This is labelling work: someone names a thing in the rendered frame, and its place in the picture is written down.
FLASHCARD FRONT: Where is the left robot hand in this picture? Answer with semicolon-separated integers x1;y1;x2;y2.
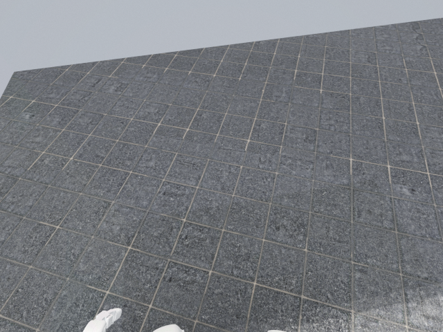
83;308;122;332

